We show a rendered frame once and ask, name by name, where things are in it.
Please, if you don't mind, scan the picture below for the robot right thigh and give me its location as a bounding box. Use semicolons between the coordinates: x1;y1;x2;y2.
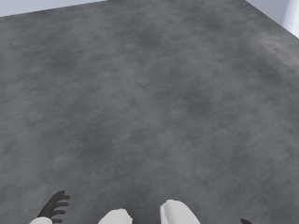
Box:
160;201;200;224

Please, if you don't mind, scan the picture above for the robot left hand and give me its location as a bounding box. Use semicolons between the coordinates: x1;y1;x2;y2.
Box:
37;190;70;224

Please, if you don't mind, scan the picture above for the robot thigh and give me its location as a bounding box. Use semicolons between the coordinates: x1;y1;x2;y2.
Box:
98;209;133;224
160;201;200;224

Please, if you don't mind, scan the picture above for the robot left thigh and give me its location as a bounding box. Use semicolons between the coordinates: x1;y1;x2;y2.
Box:
98;209;133;224

